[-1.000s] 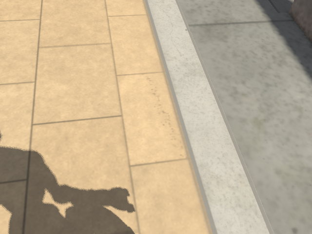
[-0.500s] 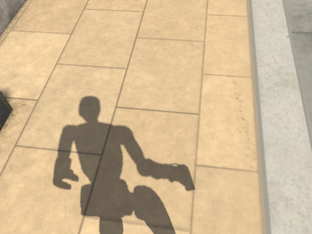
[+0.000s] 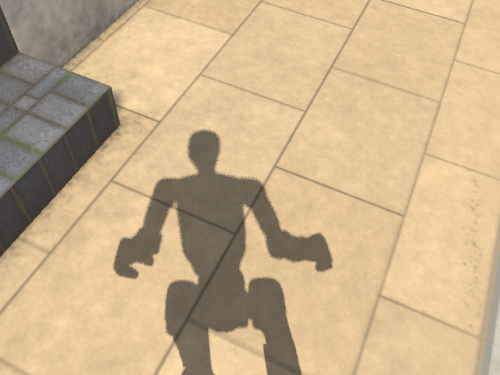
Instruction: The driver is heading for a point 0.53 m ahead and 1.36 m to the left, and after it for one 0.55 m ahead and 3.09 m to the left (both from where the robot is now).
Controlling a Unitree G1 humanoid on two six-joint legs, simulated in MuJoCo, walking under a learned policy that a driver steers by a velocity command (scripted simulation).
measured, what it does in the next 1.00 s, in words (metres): walks ahead, turning left: right foot, then left foot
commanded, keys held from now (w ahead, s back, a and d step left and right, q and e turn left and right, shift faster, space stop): q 0.12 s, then w+q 0.88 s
